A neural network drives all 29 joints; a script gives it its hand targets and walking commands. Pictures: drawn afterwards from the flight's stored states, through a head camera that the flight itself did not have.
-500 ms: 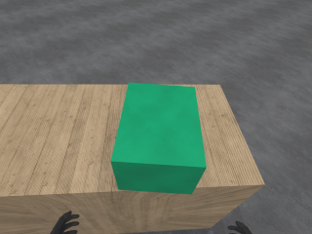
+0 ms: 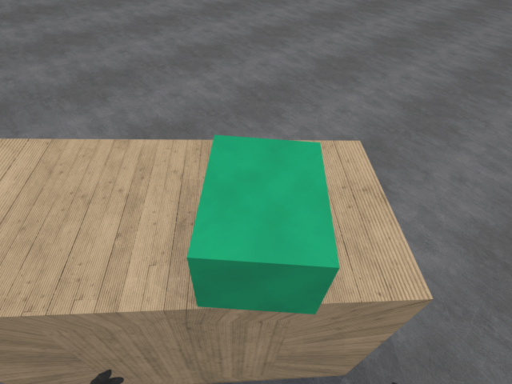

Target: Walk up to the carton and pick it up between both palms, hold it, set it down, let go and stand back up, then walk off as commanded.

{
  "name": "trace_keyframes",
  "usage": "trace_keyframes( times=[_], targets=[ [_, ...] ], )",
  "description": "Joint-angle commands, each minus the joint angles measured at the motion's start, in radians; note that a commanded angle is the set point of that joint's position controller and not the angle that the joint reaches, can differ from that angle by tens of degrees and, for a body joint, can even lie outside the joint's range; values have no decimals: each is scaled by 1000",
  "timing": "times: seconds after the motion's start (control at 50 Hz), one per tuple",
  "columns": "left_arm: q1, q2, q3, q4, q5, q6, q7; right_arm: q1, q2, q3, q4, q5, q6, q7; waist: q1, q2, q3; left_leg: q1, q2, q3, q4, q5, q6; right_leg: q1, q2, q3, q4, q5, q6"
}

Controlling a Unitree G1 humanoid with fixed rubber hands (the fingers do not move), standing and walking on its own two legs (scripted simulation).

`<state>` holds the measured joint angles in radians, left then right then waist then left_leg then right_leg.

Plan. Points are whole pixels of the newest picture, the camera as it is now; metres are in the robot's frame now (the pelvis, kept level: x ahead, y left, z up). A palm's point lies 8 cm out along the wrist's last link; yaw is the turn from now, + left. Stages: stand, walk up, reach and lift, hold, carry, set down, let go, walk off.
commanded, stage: stand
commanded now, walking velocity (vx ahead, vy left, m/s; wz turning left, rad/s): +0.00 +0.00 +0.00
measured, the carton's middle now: (262, 220) +0.43 -0.01 -0.02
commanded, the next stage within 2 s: walk off in 1.04 s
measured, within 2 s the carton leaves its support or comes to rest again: neither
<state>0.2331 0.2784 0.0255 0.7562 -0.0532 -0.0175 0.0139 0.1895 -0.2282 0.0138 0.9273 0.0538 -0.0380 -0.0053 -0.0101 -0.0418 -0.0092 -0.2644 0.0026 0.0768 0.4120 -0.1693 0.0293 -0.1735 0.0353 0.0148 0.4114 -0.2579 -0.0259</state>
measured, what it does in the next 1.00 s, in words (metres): stands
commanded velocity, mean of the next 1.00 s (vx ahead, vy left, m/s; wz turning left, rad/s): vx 0.00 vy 0.00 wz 0.00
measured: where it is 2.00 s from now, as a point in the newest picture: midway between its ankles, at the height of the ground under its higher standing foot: outside the picture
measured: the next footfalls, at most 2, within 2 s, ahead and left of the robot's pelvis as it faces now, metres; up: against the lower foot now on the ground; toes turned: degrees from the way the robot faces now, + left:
right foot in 1.58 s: -0.06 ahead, -0.14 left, +0.00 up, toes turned +0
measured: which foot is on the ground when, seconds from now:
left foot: down 0.00-1.00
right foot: down 0.00-1.00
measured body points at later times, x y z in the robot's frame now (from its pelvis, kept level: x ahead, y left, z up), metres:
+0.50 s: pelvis -0.02 +0.01 +0.00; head -0.02 +0.03 +0.45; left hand +0.08 +0.27 -0.13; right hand +0.06 -0.25 -0.13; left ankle +0.03 +0.10 -0.74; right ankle -0.03 -0.10 -0.74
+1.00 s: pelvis -0.02 +0.01 +0.00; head -0.02 +0.03 +0.45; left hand +0.07 +0.28 -0.14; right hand +0.06 -0.25 -0.13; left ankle +0.03 +0.10 -0.74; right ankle -0.03 -0.10 -0.74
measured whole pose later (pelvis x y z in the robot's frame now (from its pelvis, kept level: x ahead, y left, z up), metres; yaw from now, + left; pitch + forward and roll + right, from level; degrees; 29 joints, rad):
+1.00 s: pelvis -0.02 +0.01 +0.00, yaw +0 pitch +0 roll -1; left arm 0.26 0.29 0.03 0.87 -0.05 -0.02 0.01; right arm 0.19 -0.23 0.01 1.03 0.05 -0.04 0.00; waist -0.01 -0.04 -0.01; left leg -0.26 0.00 0.08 0.41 -0.15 0.04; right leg -0.17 0.03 0.01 0.41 -0.24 -0.02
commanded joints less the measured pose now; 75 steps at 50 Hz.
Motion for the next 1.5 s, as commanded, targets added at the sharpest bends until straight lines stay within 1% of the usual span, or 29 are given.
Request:
trace_keyframes(
  times=[0.0,0.22,0.42,0.7,1.02,1.2,1.22,1.24,1.26,1.28,1.3,1.32,1.34,1.36,1.38,1.4,1.42,1.46,1.48],
  targets=[
    [-1,235,55,21,110,-53,3,-74,-283,-86,-33,-92,-24,-7,5,84,-116,140,136,-162,-27,127,28,53,-152,131,-86,161,-6],
    [9,237,52,63,106,-52,0,-72,-287,-86,11,-91,-24,-2,5,99,-72,120,136,-183,-66,16,24,20,-147,134,-106,56,-11],
    [19,240,50,92,103,-52,0,-77,-289,-87,38,-87,-24,0,6,113,-45,112,138,-201,-91,-37,21,1,-143,132,-110,24,-14],
    [24,243,48,121,97,-52,2,-77,-288,-84,57,-81,-25,-4,4,121,-53,128,136,-199,-85,17,18,9,-149,133,-108,66,-15],
    [21,241,47,140,94,-51,1,-78,-287,-82,67,-78,-24,-5,3,130,-48,125,137,-202,-96,3,14,4,-149,132,-111,58,-18],
    [19,242,47,149,93,-51,1,-78,-285,-81,72,-79,-25,-6,3,126,-50,126,135,-202,-97,5,12,8,-150,132,-113,61,-18],
    [-33,271,68,119,68,-13,1,0,-344,-104,-3,-81,-9,-10,4,101,18,78,145,-178,10,413,42,-82,-122,119,23,364,-40],
    [-7,264,71,112,64,-7,7,9,-344,-109,-16,-79,-4,-16,11,135,-13,106,162,-186,27,505,58,-98,-111,102,81,387,-40],
    [10,256,70,98,63,-1,10,16,-354,-115,-29,-78,1,-17,15,153,-32,118,183,-197,25,530,81,-104,-92,85,130,344,-35],
    [18,252,72,90,62,6,11,22,-362,-121,-38,-79,7,-17,14,166,-41,116,205,-213,10,528,107,-107,-67,66,186,287,-32],
    [29,249,74,89,64,15,10,24,-370,-128,-51,-81,14,-19,12,192,-40,98,241,-242,-17,496,140,-115,-37,44,255,176,-27],
    [42,244,78,94,68,24,8,5,-373,-132,-65,-83,20,-21,14,230,-24,60,287,-282,-55,442,180,-126,-6,22,332,-31,-18],
    [57,253,88,94,73,36,6,-6,-380,-135,-82,-85,23,-24,17,262,-15,15,327,-311,-88,374,218,-129,11,12,433,-247,-21],
    [73,266,95,92,77,46,4,-16,-392,-140,-98,-89,27,-27,24,266,-7,-54,349,-316,-112,269,238,-107,6,14,511,-303,-28],
    [86,272,99,83,78,53,1,-31,-401,-145,-117,-92,30,-29,30,270,11,-118,356,-314,-131,167,241,-89,-3,20,550,-306,-30],
    [91,270,102,77,78,56,-2,-40,-402,-144,-135,-94,34,-30,31,269,34,-158,348,-301,-128,134,234,-74,-15,18,556,-283,-29],
    [94,264,102,71,75,58,-4,-49,-396,-143,-145,-97,38,-31,34,266,46,-161,326,-282,-111,134,218,-75,-25,20,519,-256,-24],
    [84,244,96,54,72,59,-7,-51,-381,-146,-156,-95,45,-29,26,253,75,-128,271,-258,-80,98,173,-90,-41,27,379,-184,-7],
    [86,243,97,50,75,56,-9,-48,-381,-147,-163,-93,51,-27,28,236,79,-96,238,-247,-52,78,147,-92,-47,26,264,-137,-5]
  ],
)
